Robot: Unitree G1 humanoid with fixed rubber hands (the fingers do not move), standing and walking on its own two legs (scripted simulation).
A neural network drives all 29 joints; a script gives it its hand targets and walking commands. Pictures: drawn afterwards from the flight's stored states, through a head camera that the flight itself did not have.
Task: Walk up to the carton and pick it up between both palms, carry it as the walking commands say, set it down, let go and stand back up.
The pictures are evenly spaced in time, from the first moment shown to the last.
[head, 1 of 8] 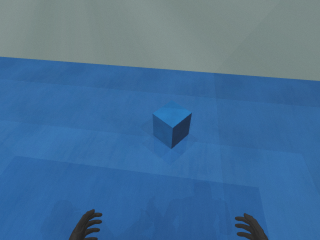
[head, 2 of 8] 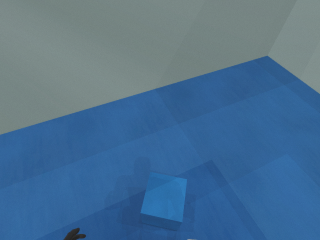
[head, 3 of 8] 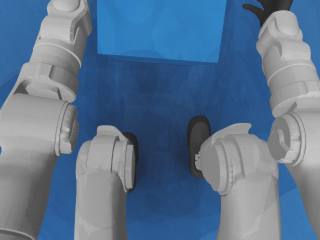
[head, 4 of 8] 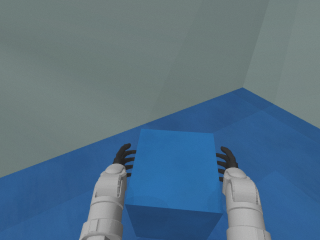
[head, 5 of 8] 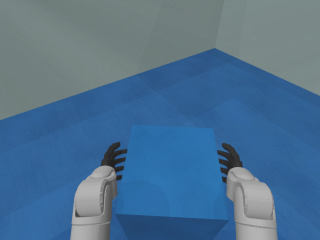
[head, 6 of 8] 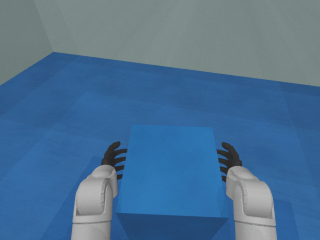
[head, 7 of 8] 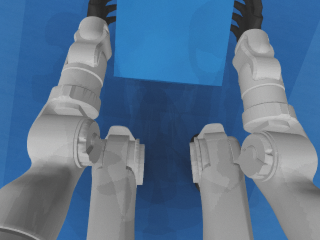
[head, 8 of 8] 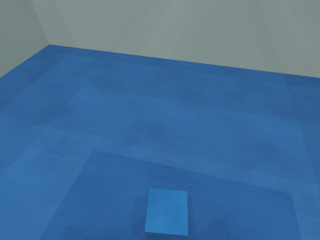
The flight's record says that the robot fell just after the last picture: no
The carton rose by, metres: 0.68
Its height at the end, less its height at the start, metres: +0.00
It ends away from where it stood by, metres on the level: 1.25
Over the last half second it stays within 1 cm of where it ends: yes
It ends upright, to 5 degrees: yes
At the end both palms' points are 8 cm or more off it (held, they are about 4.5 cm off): yes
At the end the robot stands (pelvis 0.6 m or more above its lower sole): yes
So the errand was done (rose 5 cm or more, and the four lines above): yes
